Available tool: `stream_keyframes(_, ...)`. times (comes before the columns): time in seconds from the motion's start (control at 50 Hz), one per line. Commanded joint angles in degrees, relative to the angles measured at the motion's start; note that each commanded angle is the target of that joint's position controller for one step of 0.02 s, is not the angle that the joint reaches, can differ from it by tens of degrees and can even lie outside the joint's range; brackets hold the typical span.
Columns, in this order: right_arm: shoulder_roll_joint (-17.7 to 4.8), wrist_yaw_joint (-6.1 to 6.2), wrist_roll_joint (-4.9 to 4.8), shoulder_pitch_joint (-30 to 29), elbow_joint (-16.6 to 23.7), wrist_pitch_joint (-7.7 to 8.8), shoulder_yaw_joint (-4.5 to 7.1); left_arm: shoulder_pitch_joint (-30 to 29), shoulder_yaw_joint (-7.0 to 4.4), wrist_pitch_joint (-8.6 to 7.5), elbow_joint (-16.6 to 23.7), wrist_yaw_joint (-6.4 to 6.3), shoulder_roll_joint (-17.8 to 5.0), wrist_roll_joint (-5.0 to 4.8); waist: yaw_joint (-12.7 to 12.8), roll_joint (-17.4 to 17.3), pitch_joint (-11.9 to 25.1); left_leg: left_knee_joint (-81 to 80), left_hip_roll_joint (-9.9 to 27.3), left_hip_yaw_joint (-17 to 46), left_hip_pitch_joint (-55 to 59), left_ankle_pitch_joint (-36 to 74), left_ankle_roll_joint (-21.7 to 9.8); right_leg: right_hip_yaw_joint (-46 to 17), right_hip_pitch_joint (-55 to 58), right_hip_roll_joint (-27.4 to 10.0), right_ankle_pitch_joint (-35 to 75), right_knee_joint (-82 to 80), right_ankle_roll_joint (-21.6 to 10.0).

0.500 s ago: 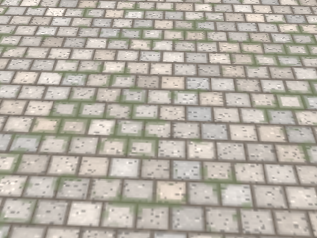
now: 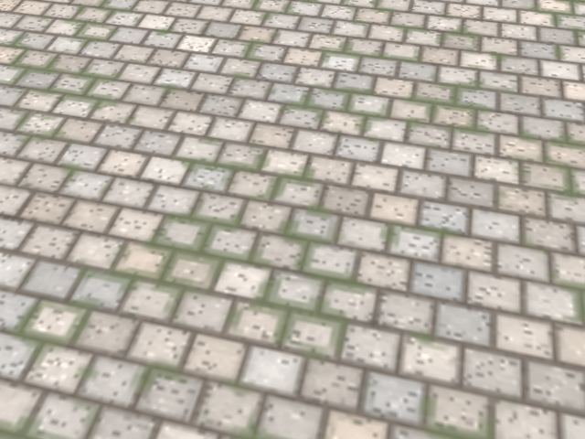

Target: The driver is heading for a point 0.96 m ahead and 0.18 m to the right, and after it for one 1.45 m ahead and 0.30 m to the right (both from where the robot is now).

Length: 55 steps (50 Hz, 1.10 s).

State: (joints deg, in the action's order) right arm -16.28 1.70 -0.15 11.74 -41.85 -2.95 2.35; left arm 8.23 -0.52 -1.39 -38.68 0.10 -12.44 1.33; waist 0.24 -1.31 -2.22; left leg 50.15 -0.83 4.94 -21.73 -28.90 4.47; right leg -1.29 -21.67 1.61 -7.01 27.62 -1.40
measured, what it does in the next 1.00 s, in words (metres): walks ahead: left foot, then left foot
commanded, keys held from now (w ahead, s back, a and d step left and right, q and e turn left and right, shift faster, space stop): no key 0.24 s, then w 0.48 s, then w+e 0.28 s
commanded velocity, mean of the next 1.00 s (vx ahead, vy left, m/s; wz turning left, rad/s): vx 0.28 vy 0.00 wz -0.04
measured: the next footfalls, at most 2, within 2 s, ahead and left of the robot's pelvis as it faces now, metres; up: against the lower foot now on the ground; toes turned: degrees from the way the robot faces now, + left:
left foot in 0.08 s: +0.05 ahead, +0.15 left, +0.00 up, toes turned -3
left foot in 0.92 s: +0.45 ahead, +0.16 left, +0.00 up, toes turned -4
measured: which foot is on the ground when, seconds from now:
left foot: up 0.00-0.06, down 0.08-0.48, up 0.50-0.90, down 0.92-1.00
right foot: down 0.00-0.94, up 0.96-1.00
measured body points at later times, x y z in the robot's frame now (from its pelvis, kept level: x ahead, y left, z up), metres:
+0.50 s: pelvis +0.09 +0.00 -0.01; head +0.09 -0.01 +0.44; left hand +0.20 +0.27 -0.11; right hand +0.14 -0.26 -0.14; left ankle +0.01 +0.15 -0.72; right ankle +0.09 -0.09 -0.73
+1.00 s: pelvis +0.31 +0.06 -0.01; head +0.34 +0.07 +0.44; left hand +0.33 +0.34 -0.14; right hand +0.50 -0.20 -0.08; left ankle +0.41 +0.16 -0.73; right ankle +0.14 -0.08 -0.66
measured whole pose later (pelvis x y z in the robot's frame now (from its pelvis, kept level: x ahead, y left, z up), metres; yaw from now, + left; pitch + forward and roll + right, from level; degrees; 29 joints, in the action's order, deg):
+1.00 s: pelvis +0.31 +0.06 -0.01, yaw -6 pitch +1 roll +0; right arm -14.8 -1.3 0.0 4.3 -38.5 6.0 2.3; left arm 24.1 -3.0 -2.9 -49.0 -0.6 -16.4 -2.1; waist 3.2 1.2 -2.2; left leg 33.3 0.2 -1.8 -25.3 -9.7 -1.7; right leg -5.8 -13.4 -0.1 -27.1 58.6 -0.8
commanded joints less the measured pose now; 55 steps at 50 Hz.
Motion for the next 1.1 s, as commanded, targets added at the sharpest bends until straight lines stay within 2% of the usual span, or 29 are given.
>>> stream_keyframes(0.02, -2.5, -0.06, 0.2, 5.8, 1.1, 0.49, 0.88, -1.7, -2.44, 0.09, 3.0, -0.27, -8.3, -0.44, -1.3, 11.1, 8.3, -11.0, 0.5, -2.8, 6.7, 7.1, -0.1, -11.0, 6.1, -10.7, 3.4, -8.5, -9.6)
stream_keyframes(0.08, -3.3, -0.41, 1.25, 5.1, 1.0, 0.93, 1.06, 0.7, -1.86, 0.1, 1.6, -0.39, -7.1, -1.04, -1.7, 8.6, 7.5, -23.4, 1.1, -2.6, 13.9, 19.0, -3.4, -10.2, 2.5, -9.2, -8.5, -7.3, -5.4)
stream_keyframes(0.1, -5.6, -0.25, 1.86, 4.0, 2.2, 1.04, 1.35, 1.4, -1.6, -0.27, 1.2, -0.18, -6.5, -0.48, -0.9, 5.3, 6.4, -24.4, 5.4, 2.0, 14.5, 20.6, -5.4, -8.7, 0.0, -7.6, -13.5, -5.3, -2.5)
stream_keyframes(0.12, -7.9, -0.25, 1.36, 2.9, 1.1, 1.05, 2.04, 2.4, -1.68, -0.55, 1.7, 0.09, -5.9, -0.01, 1.9, -3.1, 4.2, -24.6, 6.2, 3.6, 7.6, 11.7, -8.1, -3.3, 2.0, -3.2, -14.9, -4.2, 0.2)
stream_keyframes(0.14, -4.5, -0.46, 1.28, 1.8, 1.5, 1.48, 1.29, 0.2, -1.65, -0.68, 1.4, 0.08, -6.1, 0.41, 0.6, -3.7, 2.9, -27.1, 5.5, 3.8, 2.4, 4.1, -8.7, -1.8, 6.6, -2.2, -11.0, -1.6, 1.9)
stream_keyframes(0.16, -2.9, -0.5, 1.69, 1.3, 1.3, 2.0, 0.7, -0.4, -1.79, -0.73, 1.3, 0.01, -5.8, 0.08, 0.8, -3.9, 2.0, -28.3, 5.3, 3.8, 0.3, 2.2, -7.8, -1.7, 8.4, -2.2, -8.0, -0.6, 2.0)
stream_keyframes(0.24, -3.3, -0.34, 1.01, 2.8, 0.5, 3.85, 0.65, 1.5, -2.18, -0.57, -0.4, -0.67, -5.9, -0.45, 0.5, -2.1, 1.7, -26.0, 4.2, 2.2, 2.1, 11.5, -5.9, -2.5, 9.4, -2.9, -0.7, 0.5, 0.8)
stream_keyframes(0.28, -3.9, -0.17, 0.53, 5.5, -0.6, 3.72, 0.88, 2.2, -2.21, -0.35, -1.5, -0.8, -5.4, -0.79, -0.4, -2.7, 2.0, -27.4, 3.8, 2.8, 2.9, 0.8, -7.4, 0.0, 8.1, -0.5, -10.4, 2.9, 1.0)
stream_keyframes(0.34, -7.8, -0.02, -0.08, 7.9, -0.3, 3.78, 1.97, 0.1, -2.74, -1.49, -0.8, -0.53, -5.9, -2.35, -2.5, -8.4, -4.6, -35.9, 12.4, 15.8, 4.8, -15.3, -14.4, 4.1, -3.8, 1.6, -17.5, 12.6, 0.5)
stream_keyframes(0.38, -8.4, 0.14, -0.77, 8.0, -0.8, 4.77, 2.21, -1.3, -2.78, -3.33, 0.0, 0.07, -5.6, -3.04, -2.6, -9.2, -7.8, -37.3, 16.9, 21.7, 6.9, -10.5, -17.6, 1.6, -8.2, -1.5, -16.7, 14.6, -1.6)
stream_keyframes(0.42, -7.3, -0.2, -1.32, 6.2, -0.8, 5.29, 1.96, 1.3, -2.83, -4.66, -1.0, 1.03, -5.4, -3.03, -0.5, -8.5, -6.1, -34.7, 15.6, 17.8, 9.0, -0.8, -16.4, 2.0, -3.4, -2.1, -16.0, 6.8, -3.4)
stream_keyframes(0.46, -5.8, -0.6, -1.26, 2.6, 0.2, 5.33, 1.57, 10.0, -3.94, -4.83, -5.1, 1.29, -7.2, -2.48, 3.5, -5.7, -1.1, -28.2, 10.2, 9.9, 2.6, 8.9, -12.6, 1.3, 14.8, -0.9, -6.1, 1.0, -3.6)
stream_keyframes(0.48, -2.8, -0.53, -1.08, 0.3, 2.1, 5.82, 0.7, 15.2, -5.21, -4.9, -6.1, 1.1, -11.5, -2.2, 5.3, 3.5, 0.7, -14.8, 3.6, 1.6, -3.8, 13.9, -8.6, -10.9, 21.4, -7.7, -11.3, -5.2, -6.8)
stream_keyframes(0.5, -2.5, -0.18, -1.03, 0.4, 4.0, 6.82, 0.66, 21.1, -6.64, -4.87, -7.1, 1.59, -16.8, -2.25, 6.8, 18.1, 3.5, 2.9, -2.5, -4.0, -14.4, 6.0, -5.0, -32.5, 30.5, -18.8, -13.2, -13.3, -14.4)
stream_keyframes(0.52, -5.2, -0.25, -1.52, 0.2, 4.3, 7.58, 1.49, 20.4, -5.34, -5.0, -6.9, 1.55, -13.1, -1.83, 5.9, 14.9, 2.4, 13.3, -1.2, 0.8, -22.0, -3.3, -5.1, -38.9, 32.0, -22.7, -12.7, -15.3, -16.8)
stream_keyframes(0.56, -4.5, -1.11, -2.13, 0.9, 3.0, 8.38, 1.49, 15.8, -4.4, -4.98, -5.4, 1.02, -10.2, -1.41, 3.4, 6.6, 0.2, 17.6, 3.6, 1.1, -25.8, 4.8, -7.6, -28.2, 30.3, -19.6, -10.5, -14.5, -13.8)
stream_keyframes(0.62, -3.1, -2.41, -1.06, -1.0, 3.0, 8.28, 1.64, 14.1, -3.22, -4.04, -5.4, 0.84, -7.8, -1.27, 2.4, 5.9, -0.6, 10.9, 6.5, -1.7, -22.6, 13.5, -7.4, -16.4, 25.8, -14.8, 0.8, -17.5, -10.8)
stream_keyframes(0.72, 0.0, -3.38, -0.63, -9.0, 5.9, 8.25, 0.19, 14.9, -3.84, -3.07, -6.3, -0.31, -11.4, -1.86, 3.8, 5.5, -2.0, -7.8, 5.2, -5.3, -17.3, 23.6, -3.8, -7.2, 19.8, -12.3, 7.0, -20.1, -10.5)
stream_keyframes(0.78, -1.4, -3.81, -1.0, -13.1, 7.5, 8.69, 0.34, 17.0, -4.15, -2.82, -7.4, -0.57, -12.5, -2.48, 4.4, 6.2, -3.2, -15.2, 3.2, -5.2, -10.9, 29.0, -3.1, -7.6, 15.8, -12.9, 5.2, -20.1, -10.3)
stream_keyframes(0.84, -4.1, -3.95, -1.17, -13.0, 8.2, 9.2, 1.19, 16.0, -4.69, -2.64, -7.8, -0.85, -13.2, -3.13, 2.1, 6.5, -3.7, -19.1, 3.1, -2.7, -8.0, 29.1, -4.7, -9.9, 17.7, -15.4, 5.7, -18.2, -8.8)
stream_keyframes(0.88, -6.2, -3.59, -1.03, -8.9, 7.3, 9.51, 2.17, 14.7, -5.11, -2.26, -7.6, -0.92, -14.0, -2.9, -0.9, 7.0, -1.2, -20.7, 1.8, -3.5, -1.0, 26.3, -6.2, -9.7, 18.7, -15.0, 13.6, -12.5, -7.2)
stream_keyframes(0.9, -7.9, -3.03, -0.99, -2.3, 5.4, 9.46, 3.31, 14.4, -4.87, -2.06, -7.5, -0.88, -13.3, -2.49, -4.3, 6.3, 3.2, -21.5, 0.6, -4.7, 8.5, 25.0, -7.5, -7.8, 17.2, -12.4, 20.0, -4.2, -5.8)
stream_keyframes(0.92, -10.3, -2.32, -0.62, 7.4, 3.6, 9.29, 4.36, 14.0, -3.96, -1.96, -6.6, -0.85, -10.8, -1.64, -8.7, 4.7, 10.8, -19.7, 5.5, -0.7, 23.5, 23.1, -9.7, -5.8, 9.7, -9.1, 14.7, 9.8, -3.6)
stream_keyframes(0.94, -16.1, -1.97, 0.92, 13.7, 2.8, 8.86, 5.46, 20.5, -1.93, -2.42, -5.0, -0.86, -3.3, -1.11, -6.8, -10.4, 20.7, -22.5, 20.4, 20.9, 43.1, 13.0, -15.9, -1.7, -8.3, -0.7, -11.1, 32.0, 0.1)
stream_keyframes(0.96, -13.2, -2.58, 1.08, 14.2, 2.5, 8.85, 4.58, 22.9, -2.06, -3.13, -5.5, -0.7, -4.8, -3.4, -6.1, -17.7, 24.0, -34.6, 25.0, 40.8, 42.5, -1.8, -19.6, -7.1, -16.7, 0.9, -26.3, 43.6, 0.4)
stream_keyframes(0.98, -9.0, -2.69, 0.28, 9.4, 2.7, 8.98, 3.35, 18.3, -3.69, -3.1, -5.0, -0.75, -10.3, -4.82, -5.5, -11.2, 13.7, -36.6, 23.5, 34.0, 34.6, -7.4, -17.1, -7.5, -21.3, -2.5, -22.0, 48.1, 0.1)
stream_keyframes(1.02, -4.9, -2.79, 0.13, 2.2, 2.4, 9.07, 2.16, 12.1, -4.1, -2.59, -4.0, -0.95, -10.5, -3.56, -2.6, -4.3, 4.7, -37.7, 19.0, 17.9, 20.0, 5.9, -14.5, -5.2, -18.9, -7.2, -13.0, 44.9, -0.3)
stream_keyframes(1.06, -3.3, -2.82, 0.96, -1.2, 1.6, 9.77, 2.03, 13.6, -4.33, -1.25, -4.6, -0.7, -8.6, -3.2, 0.3, -6.4, 3.0, -40.7, 15.6, 8.1, 12.6, 14.1, -13.6, -5.6, -13.1, -9.7, -8.5, 41.4, 0.0)
stream_keyframes(1.1, -3.9, -2.71, 0.84, -1.6, 0.5, 10.62, 2.46, 12.9, -4.25, -0.12, -4.1, -0.65, -7.2, -3.08, 1.0, -4.5, 1.6, -42.9, 15.5, 2.9, 10.5, 19.7, -14.7, -5.2, -13.4, -10.0, -6.1, 40.4, 0.5)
